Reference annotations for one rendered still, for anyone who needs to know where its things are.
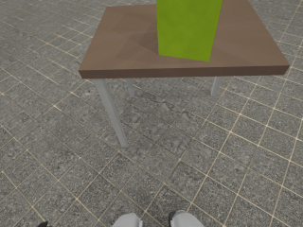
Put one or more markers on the carton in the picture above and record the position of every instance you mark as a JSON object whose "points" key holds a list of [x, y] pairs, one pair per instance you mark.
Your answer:
{"points": [[186, 28]]}

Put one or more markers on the table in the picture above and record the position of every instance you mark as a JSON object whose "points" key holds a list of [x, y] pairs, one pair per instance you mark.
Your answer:
{"points": [[125, 46]]}

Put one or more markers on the robot right thigh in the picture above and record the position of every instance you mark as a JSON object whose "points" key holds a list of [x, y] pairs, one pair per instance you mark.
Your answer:
{"points": [[185, 220]]}

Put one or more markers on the robot right shin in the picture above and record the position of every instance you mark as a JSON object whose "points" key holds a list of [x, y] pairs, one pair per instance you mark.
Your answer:
{"points": [[179, 212]]}

